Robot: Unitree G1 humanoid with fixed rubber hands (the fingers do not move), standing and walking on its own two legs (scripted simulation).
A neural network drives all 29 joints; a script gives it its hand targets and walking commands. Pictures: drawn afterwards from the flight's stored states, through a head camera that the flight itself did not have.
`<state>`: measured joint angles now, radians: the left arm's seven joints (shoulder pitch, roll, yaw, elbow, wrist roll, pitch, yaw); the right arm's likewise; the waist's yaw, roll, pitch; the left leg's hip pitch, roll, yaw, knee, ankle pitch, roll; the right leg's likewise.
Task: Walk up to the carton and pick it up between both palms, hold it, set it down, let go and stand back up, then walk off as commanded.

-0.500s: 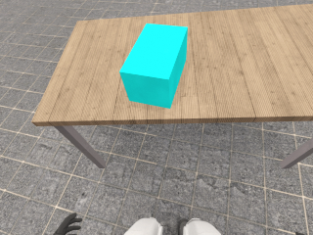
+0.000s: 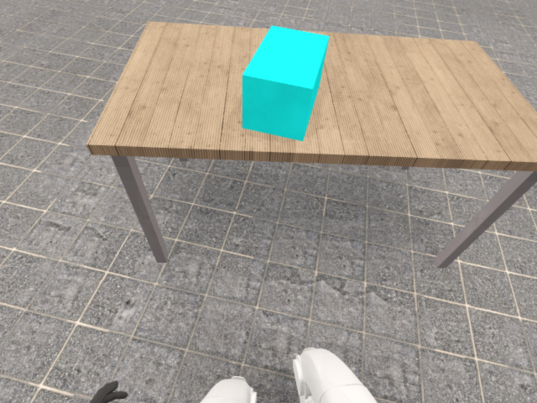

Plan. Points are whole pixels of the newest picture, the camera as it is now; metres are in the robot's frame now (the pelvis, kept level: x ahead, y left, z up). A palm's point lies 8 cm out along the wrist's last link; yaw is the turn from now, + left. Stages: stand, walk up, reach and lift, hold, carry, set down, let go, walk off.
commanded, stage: walk off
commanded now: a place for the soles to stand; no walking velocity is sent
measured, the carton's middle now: (286, 81) +0.87 -0.02 -0.01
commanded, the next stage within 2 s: none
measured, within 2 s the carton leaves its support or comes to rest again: neither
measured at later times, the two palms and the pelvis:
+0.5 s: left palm out of the picture -0.13 +0.31 -0.07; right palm out of the picture -0.07 -0.33 -0.07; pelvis -0.16 -0.01 +0.02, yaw -1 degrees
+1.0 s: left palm out of the picture -0.08 +0.29 -0.10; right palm out of the picture -0.10 -0.33 -0.07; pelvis -0.14 -0.02 +0.01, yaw +0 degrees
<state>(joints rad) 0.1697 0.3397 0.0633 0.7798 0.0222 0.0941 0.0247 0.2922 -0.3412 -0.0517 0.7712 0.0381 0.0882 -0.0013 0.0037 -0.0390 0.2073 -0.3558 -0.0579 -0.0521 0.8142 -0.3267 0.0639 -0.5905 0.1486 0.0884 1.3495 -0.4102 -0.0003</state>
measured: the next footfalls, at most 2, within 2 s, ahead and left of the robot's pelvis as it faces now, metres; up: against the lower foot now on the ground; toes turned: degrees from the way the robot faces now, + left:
right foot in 0.30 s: -0.11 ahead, -0.10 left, +0.00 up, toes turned +6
left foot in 0.66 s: -0.20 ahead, +0.10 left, +0.00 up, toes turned -6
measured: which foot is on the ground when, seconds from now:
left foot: down 0.00-0.34, up 0.36-0.64, down 0.66-1.00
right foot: up 0.00-0.28, down 0.30-0.68, up 0.70-1.00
